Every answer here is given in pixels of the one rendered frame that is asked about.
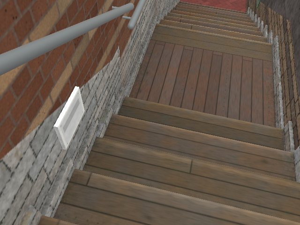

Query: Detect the stairs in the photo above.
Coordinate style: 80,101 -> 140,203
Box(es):
38,97 -> 300,225
159,1 -> 267,43

